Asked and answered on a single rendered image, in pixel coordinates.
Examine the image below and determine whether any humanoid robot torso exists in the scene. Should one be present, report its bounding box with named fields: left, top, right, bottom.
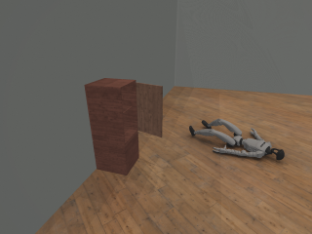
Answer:
left=233, top=136, right=272, bottom=156

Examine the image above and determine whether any right robot forearm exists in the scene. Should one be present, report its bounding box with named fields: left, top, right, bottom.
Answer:
left=254, top=134, right=263, bottom=140

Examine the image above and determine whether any right robot hand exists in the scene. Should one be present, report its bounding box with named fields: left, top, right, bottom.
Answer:
left=250, top=128, right=257, bottom=135

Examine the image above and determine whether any left robot foot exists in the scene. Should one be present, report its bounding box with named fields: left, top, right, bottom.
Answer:
left=189, top=126, right=195, bottom=136

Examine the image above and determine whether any left robot hand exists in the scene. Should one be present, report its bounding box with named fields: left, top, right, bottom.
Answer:
left=213, top=145, right=226, bottom=154

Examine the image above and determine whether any left robot forearm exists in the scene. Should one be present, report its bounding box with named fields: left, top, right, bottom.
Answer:
left=225, top=149, right=246, bottom=157

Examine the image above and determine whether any robot left upper arm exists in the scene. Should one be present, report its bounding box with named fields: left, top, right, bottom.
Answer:
left=241, top=150, right=264, bottom=158

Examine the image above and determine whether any cupboard door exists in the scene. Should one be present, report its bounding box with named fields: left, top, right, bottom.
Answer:
left=136, top=82, right=163, bottom=137

